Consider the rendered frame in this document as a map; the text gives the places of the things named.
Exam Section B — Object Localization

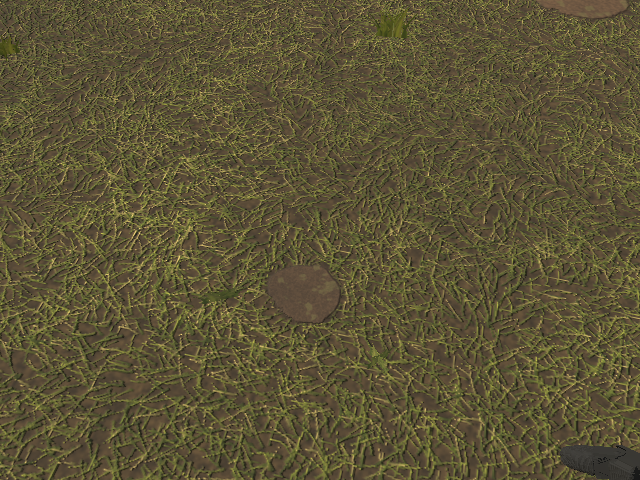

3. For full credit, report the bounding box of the robot right hand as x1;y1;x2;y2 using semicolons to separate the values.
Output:
560;445;640;480

